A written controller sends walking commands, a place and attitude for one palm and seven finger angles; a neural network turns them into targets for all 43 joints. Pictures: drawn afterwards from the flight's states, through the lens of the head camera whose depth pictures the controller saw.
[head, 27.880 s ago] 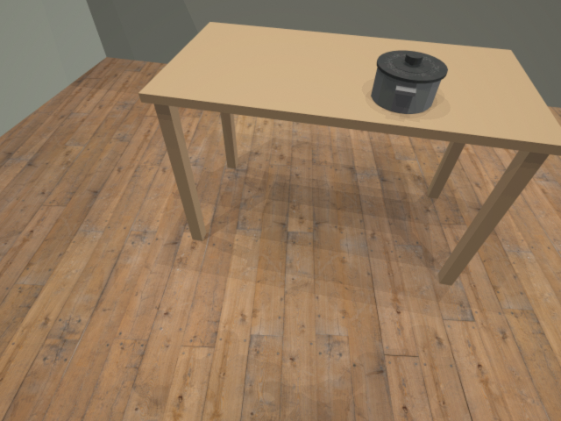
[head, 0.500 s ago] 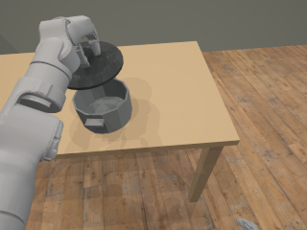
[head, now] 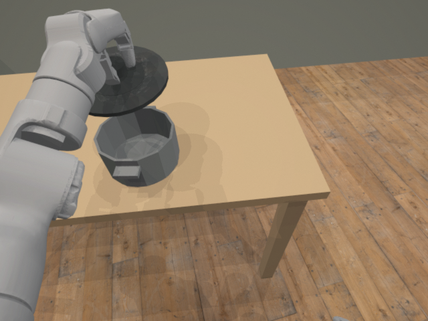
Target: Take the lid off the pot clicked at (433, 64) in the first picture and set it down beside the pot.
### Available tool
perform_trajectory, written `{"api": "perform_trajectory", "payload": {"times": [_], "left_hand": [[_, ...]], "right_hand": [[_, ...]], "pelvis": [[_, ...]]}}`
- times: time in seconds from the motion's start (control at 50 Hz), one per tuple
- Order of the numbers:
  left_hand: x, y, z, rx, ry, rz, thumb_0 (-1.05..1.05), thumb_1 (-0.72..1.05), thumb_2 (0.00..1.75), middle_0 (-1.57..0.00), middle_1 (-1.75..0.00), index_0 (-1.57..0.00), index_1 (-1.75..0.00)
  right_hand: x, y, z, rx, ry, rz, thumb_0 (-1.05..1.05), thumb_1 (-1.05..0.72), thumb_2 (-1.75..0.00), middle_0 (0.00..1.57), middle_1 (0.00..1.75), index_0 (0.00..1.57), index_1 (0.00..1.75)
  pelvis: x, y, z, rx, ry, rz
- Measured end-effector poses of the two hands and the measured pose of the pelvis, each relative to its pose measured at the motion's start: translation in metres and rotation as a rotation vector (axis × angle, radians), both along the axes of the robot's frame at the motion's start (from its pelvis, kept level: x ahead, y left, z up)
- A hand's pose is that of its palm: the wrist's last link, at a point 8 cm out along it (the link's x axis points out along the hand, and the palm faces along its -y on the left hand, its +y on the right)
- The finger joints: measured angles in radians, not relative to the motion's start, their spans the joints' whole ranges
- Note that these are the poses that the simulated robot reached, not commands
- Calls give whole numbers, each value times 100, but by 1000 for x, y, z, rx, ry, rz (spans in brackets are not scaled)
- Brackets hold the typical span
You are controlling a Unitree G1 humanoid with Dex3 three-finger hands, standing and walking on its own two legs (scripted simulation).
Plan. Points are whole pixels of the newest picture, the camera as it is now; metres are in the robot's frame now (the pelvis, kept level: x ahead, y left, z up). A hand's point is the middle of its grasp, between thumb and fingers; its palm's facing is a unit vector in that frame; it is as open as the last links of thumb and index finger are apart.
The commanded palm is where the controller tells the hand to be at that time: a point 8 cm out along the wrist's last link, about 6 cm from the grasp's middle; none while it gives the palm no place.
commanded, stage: move the lid sideways beside the pot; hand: left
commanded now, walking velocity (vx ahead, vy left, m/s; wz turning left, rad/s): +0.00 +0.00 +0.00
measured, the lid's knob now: (113, 67) +0.51 +0.17 +0.23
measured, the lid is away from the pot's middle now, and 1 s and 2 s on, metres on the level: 0.00 0.13 0.23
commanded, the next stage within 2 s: lower the lid onto the table in 1.82 s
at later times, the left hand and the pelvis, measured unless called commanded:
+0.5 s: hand (59, 73) +0.46 +0.24 +0.25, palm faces -0.26 -0.07 -0.96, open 7.3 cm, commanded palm +0.46 +0.23 +0.33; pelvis +0.00 +0.00 +0.00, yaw +1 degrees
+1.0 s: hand (22, 78) +0.44 +0.29 +0.25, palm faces -0.26 -0.08 -0.96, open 7.3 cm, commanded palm +0.46 +0.29 +0.33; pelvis -0.01 +0.01 +0.00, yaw +0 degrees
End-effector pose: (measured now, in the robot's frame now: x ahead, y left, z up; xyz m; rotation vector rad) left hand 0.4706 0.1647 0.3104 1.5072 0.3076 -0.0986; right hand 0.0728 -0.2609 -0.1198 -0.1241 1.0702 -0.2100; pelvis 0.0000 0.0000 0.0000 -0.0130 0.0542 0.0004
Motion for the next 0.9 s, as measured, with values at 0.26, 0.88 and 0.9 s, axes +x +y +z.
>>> {"api": "perform_trajectory", "payload": {"times": [0.26,0.88,0.9], "left_hand": [[1,44,-2,17,3,105,1,29,67,-66,-97,-68,-98],[-31,107,3,21,12,124,1,29,67,-66,-97,-68,-98],[-31,110,3,19,12,128,1,29,67,-66,-97,-68,-98]], "right_hand": [[11,-1,6,0,-8,-2,1,-91,-90,20,30,20,30],[7,15,6,-9,26,20,0,-91,-90,20,30,20,30],[4,14,6,-13,32,16,0,-91,-90,20,30,20,30]], "pelvis": [[3,-2,1,-6,12,-5],[-11,10,0,-26,-4,12],[-11,10,0,-27,-3,10]]}}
